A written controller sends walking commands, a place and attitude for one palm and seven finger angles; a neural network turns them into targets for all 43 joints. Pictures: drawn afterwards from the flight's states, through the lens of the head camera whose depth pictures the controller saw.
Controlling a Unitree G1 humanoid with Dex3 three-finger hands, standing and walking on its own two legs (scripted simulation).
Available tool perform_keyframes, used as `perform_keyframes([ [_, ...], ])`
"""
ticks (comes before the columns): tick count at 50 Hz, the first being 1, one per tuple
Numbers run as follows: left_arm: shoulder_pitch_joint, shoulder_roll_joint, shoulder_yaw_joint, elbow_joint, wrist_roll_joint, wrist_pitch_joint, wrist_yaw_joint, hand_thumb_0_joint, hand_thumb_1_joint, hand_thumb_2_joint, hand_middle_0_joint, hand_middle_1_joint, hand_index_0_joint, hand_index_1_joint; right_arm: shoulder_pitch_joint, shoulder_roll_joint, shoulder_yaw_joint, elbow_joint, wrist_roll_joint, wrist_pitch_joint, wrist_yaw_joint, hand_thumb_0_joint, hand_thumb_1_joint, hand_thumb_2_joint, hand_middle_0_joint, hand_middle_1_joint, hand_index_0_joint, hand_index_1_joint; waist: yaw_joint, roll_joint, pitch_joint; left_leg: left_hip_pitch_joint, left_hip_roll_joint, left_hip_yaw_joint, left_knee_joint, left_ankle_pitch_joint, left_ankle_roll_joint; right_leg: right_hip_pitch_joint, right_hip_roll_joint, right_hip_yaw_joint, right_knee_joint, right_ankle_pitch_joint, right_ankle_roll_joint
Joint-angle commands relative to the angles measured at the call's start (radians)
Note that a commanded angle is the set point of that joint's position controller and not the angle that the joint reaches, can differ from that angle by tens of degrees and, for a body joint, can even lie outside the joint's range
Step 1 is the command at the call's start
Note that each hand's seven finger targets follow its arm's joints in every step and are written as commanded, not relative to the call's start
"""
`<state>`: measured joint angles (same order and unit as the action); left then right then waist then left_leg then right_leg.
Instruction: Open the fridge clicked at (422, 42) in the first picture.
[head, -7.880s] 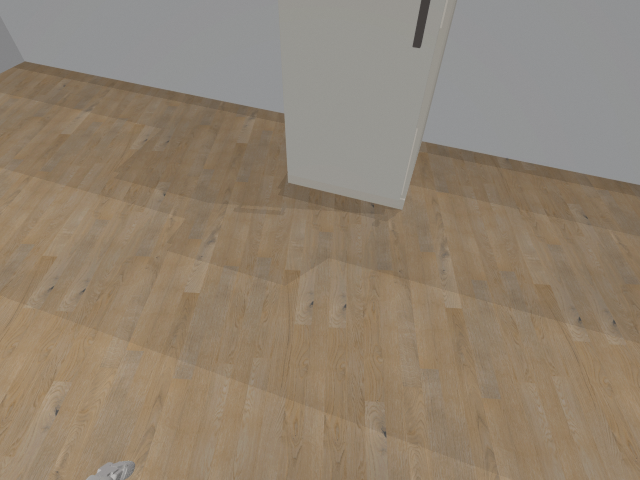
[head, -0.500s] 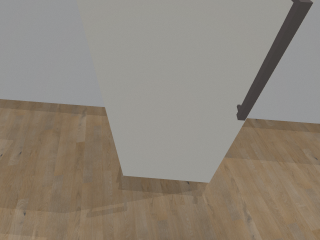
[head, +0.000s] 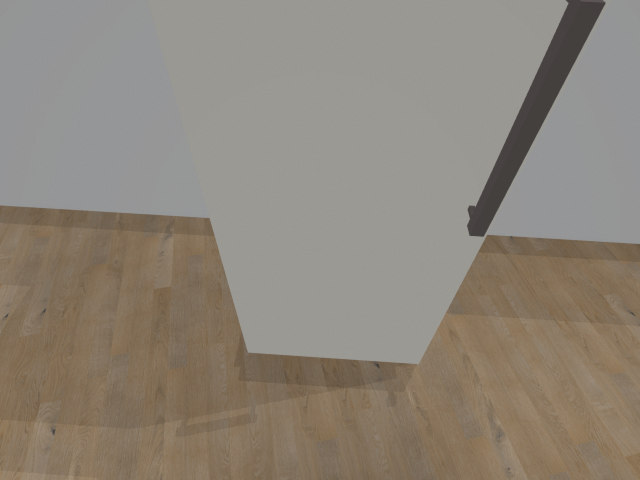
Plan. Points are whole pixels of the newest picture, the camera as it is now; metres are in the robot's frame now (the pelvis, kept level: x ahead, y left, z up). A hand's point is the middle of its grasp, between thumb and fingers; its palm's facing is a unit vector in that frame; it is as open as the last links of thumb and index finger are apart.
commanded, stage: look again from close up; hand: right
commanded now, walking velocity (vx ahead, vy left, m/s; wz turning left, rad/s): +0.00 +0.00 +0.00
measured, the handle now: (513, 135) +0.53 -0.24 +0.17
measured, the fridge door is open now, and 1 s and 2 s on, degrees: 0 0 0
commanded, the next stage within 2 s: shuffle to correct the standing spot in 0.38 s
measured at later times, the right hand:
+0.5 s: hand out of the picture +0.03 -0.20 -0.17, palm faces +0.02 +0.97 -0.22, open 7.3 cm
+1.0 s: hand out of the picture +0.05 -0.21 -0.19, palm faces +0.12 +0.97 -0.19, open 7.3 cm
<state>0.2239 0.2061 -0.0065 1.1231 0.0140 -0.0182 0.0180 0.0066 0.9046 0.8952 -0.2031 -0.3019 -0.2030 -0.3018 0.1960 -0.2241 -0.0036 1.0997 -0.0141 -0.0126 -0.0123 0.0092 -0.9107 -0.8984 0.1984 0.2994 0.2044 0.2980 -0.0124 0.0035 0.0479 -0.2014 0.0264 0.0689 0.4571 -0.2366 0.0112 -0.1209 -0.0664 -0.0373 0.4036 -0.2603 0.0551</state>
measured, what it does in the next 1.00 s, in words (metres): shifts its weight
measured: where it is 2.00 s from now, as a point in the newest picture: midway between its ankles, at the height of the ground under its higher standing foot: outside the picture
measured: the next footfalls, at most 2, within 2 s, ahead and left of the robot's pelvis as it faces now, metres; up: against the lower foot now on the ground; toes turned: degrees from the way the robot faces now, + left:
none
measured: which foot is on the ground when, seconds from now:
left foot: down 0.00-1.00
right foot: down 0.00-1.00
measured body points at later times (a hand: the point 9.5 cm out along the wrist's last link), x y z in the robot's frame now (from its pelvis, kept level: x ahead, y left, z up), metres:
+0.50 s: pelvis +0.00 +0.00 +0.00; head +0.01 -0.01 +0.45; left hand +0.02 +0.24 -0.16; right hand +0.03 -0.25 -0.15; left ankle +0.01 +0.11 -0.74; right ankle -0.03 -0.15 -0.74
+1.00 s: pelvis +0.05 -0.03 -0.02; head +0.08 -0.03 +0.43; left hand +0.00 +0.17 -0.17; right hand +0.05 -0.26 -0.17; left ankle +0.03 +0.07 -0.74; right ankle -0.02 -0.15 -0.73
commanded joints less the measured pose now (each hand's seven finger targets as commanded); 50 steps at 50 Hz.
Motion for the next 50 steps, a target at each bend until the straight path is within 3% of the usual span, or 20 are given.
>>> perform_keyframes([
  [1,0.04,0.122,0.021,-0.036,0.002,-0.015,0.01,0.0,0.9,0.9,-0.2,-0.3,-0.2,-0.3,0.018,-0.143,-0.027,-0.041,0.001,-0.014,-0.007,0.0,-0.9,-0.9,0.2,0.3,0.2,0.3,0.0,0.0,-0.018,0.03,0.089,-0.103,-0.084,0.136,0.024,-0.054,-0.051,0.042,-0.07,0.147,-0.059],
  [24,0.05,0.114,0.022,-0.03,0.003,-0.014,0.009,0.0,0.9,0.9,-0.2,-0.3,-0.2,-0.3,0.03,-0.134,-0.028,-0.036,0.001,-0.015,-0.007,0.0,-0.9,-0.9,0.2,0.3,0.2,0.3,0.001,-0.003,-0.011,0.027,0.095,-0.099,-0.094,0.1,0.023,-0.073,-0.044,0.049,-0.065,0.135,-0.059],
  [27,0.09,0.068,0.011,-0.018,0.007,-0.003,0.006,0.0,0.9,0.9,-0.2,-0.3,-0.2,-0.3,0.065,-0.094,-0.022,-0.028,-0.004,-0.006,-0.009,0.0,-0.9,-0.9,0.2,0.3,0.2,0.3,-0.002,0.01,-0.005,0.016,0.101,-0.106,-0.099,-0.057,0.026,-0.088,-0.022,0.023,-0.038,0.028,-0.055],
  [31,0.119,0.043,0.015,-0.04,0.012,0.012,-0.001,0.0,0.9,0.9,-0.2,-0.3,-0.2,-0.3,0.123,-0.118,-0.043,-0.037,-0.01,0.005,-0.008,0.0,-0.9,-0.9,0.2,0.3,0.2,0.3,-0.016,0.099,0.053,-0.004,0.16,-0.203,-0.169,-0.301,0.073,-0.187,0.032,-0.023,0.068,-0.123,-0.056],
  [33,0.133,0.035,0.017,-0.052,0.014,0.012,-0.004,0.0,0.9,0.9,-0.2,-0.3,-0.2,-0.3,0.142,-0.129,-0.055,-0.045,-0.01,0.006,-0.01,0.0,-0.9,-0.9,0.2,0.3,0.2,0.3,-0.018,0.148,0.068,-0.036,0.212,-0.248,-0.209,-0.34,0.102,-0.199,0.035,-0.039,0.146,-0.119,-0.058],
  [34,0.148,0.028,0.018,-0.053,0.014,0.008,-0.005,0.0,0.9,0.9,-0.2,-0.3,-0.2,-0.3,0.136,-0.125,-0.061,-0.052,-0.011,0.005,-0.012,0.0,-0.9,-0.9,0.2,0.3,0.2,0.3,-0.008,0.147,0.069,-0.059,0.219,-0.244,-0.198,-0.318,0.11,-0.18,0.028,-0.035,0.139,-0.102,-0.061],
  [36,0.196,0.025,0.019,-0.045,0.013,0.001,-0.004,0.0,0.9,0.9,-0.2,-0.3,-0.2,-0.3,0.115,-0.105,-0.062,-0.07,-0.012,0.006,-0.009,0.0,-0.9,-0.9,0.2,0.3,0.2,0.3,0.014,0.058,0.079,-0.11,0.166,-0.161,-0.099,-0.245,0.092,-0.108,0.022,-0.018,0.068,-0.047,-0.067],
  [37,0.239,0.036,0.02,-0.034,0.014,-0.006,-0.003,0.0,0.9,0.9,-0.2,-0.3,-0.2,-0.3,0.099,-0.083,-0.063,-0.078,-0.013,0.007,-0.007,0.0,-0.9,-0.9,0.2,0.3,0.2,0.3,0.027,-0.041,0.069,-0.118,0.11,-0.085,0.005,-0.202,0.067,-0.081,-0.004,0.022,0.022,0.028,-0.078],
  [38,0.273,0.067,0.026,-0.025,0.015,-0.012,0.001,0.0,0.9,0.9,-0.2,-0.3,-0.2,-0.3,0.091,-0.05,-0.058,-0.089,-0.013,0.008,-0.004,0.0,-0.9,-0.9,0.2,0.3,0.2,0.3,0.031,-0.171,0.047,-0.131,0.045,0.011,0.14,-0.166,0.04,-0.053,-0.071,0.101,-0.028,0.119,-0.111],
  [39,0.291,0.095,0.031,-0.024,0.014,-0.014,0.009,0.0,0.9,0.9,-0.2,-0.3,-0.2,-0.3,0.078,-0.01,-0.048,-0.099,-0.015,0.006,-0.004,0.0,-0.9,-0.9,0.2,0.3,0.2,0.3,0.033,-0.269,0.057,-0.187,0.0,0.072,0.247,-0.207,0.022,-0.029,-0.141,0.188,-0.078,0.228,-0.164],
  [40,0.297,0.087,0.03,-0.027,0.013,-0.013,0.016,0.0,0.9,0.9,-0.2,-0.3,-0.2,-0.3,0.061,0.003,-0.043,-0.11,-0.016,0.002,-0.006,0.0,-0.9,-0.9,0.2,0.3,0.2,0.3,0.036,-0.271,0.077,-0.25,-0.01,0.066,0.312,-0.291,0.022,0.005,-0.168,0.231,-0.08,0.357,-0.21],
  [41,0.301,0.074,0.027,-0.028,0.014,-0.014,0.02,0.0,0.9,0.9,-0.2,-0.3,-0.2,-0.3,0.054,0.011,-0.041,-0.114,-0.014,-0.002,-0.005,0.0,-0.9,-0.9,0.2,0.3,0.2,0.3,0.035,-0.229,0.086,-0.284,-0.002,0.053,0.337,-0.333,0.029,0.039,-0.181,0.238,-0.055,0.477,-0.241],
  [42,0.299,0.07,0.026,-0.03,0.015,-0.015,0.022,0.0,0.9,0.9,-0.2,-0.3,-0.2,-0.3,0.054,0.022,-0.043,-0.111,-0.01,-0.007,-0.004,0.0,-0.9,-0.9,0.2,0.3,0.2,0.3,0.031,-0.191,0.079,-0.264,0.008,0.048,0.311,-0.333,0.034,0.042,-0.175,0.223,-0.023,0.561,-0.25],
  [44,0.252,0.067,0.024,-0.046,0.009,-0.017,0.024,0.0,0.9,0.9,-0.2,-0.3,-0.2,-0.3,0.127,0.033,-0.05,-0.089,-0.005,-0.017,0.002,0.0,-0.9,-0.9,0.2,0.3,0.2,0.3,-0.016,-0.145,0.019,-0.059,0.013,0.056,0.116,-0.155,0.036,-0.031,-0.115,0.14,0.061,0.552,-0.208],
  [45,0.222,0.055,0.024,-0.055,0.001,-0.022,0.024,0.0,0.9,0.9,-0.2,-0.3,-0.2,-0.3,0.208,0.015,-0.056,-0.058,-0.006,-0.023,0.0,0.0,-0.9,-0.9,0.2,0.3,0.2,0.3,-0.052,-0.077,-0.02,0.115,0.049,0.014,0.042,0.025,0.045,-0.131,-0.066,0.082,0.15,0.472,-0.166],
  [46,0.2,0.014,0.021,-0.079,-0.009,-0.028,0.024,0.0,0.9,0.9,-0.2,-0.3,-0.2,-0.3,0.305,-0.046,-0.067,-0.027,-0.01,-0.031,-0.012,0.0,-0.9,-0.9,0.2,0.3,0.2,0.3,-0.08,0.114,-0.068,0.297,0.203,-0.174,0.007,0.345,0.088,-0.293,0.011,0.005,0.28,0.273,-0.111],
  [47,0.169,-0.002,0.022,-0.092,-0.008,-0.03,0.023,0.0,0.9,0.9,-0.2,-0.3,-0.2,-0.3,0.351,-0.085,-0.069,0.0,-0.001,-0.033,-0.018,0.0,-0.9,-0.9,0.2,0.3,0.2,0.3,-0.077,0.234,-0.062,0.307,0.355,-0.276,-0.042,0.676,0.176,-0.356,0.061,-0.038,0.377,-0.144,-0.066],
  [48,0.127,-0.019,0.027,-0.094,-0.009,-0.014,0.028,0.0,0.9,0.9,-0.2,-0.3,-0.2,-0.3,0.318,-0.076,-0.065,0.003,-0.002,-0.031,-0.028,0.0,-0.9,-0.9,0.2,0.3,0.2,0.3,-0.072,0.257,-0.018,0.25,0.388,-0.265,-0.032,0.856,0.225,-0.366,0.023,0.003,0.425,-0.319,-0.05],
  [49,0.12,-0.034,0.029,-0.088,-0.012,-0.004,0.027,0.0,0.9,0.9,-0.2,-0.3,-0.2,-0.3,0.27,-0.055,-0.056,-0.008,-0.011,-0.024,-0.035,0.0,-0.9,-0.9,0.2,0.3,0.2,0.3,-0.054,0.225,0.017,0.173,0.374,-0.221,-0.022,0.846,0.227,-0.342,0.005,0.019,0.426,-0.325,-0.049],
  [50,0.139,-0.056,0.03,-0.071,-0.015,0.001,0.023,0.0,0.9,0.9,-0.2,-0.3,-0.2,-0.3,0.211,-0.045,-0.051,-0.021,-0.016,-0.018,-0.038,0.0,-0.9,-0.9,0.2,0.3,0.2,0.3,-0.02,0.195,0.029,0.112,0.332,-0.151,-0.004,0.779,0.202,-0.29,0.0,0.013,0.351,-0.278,-0.05],
])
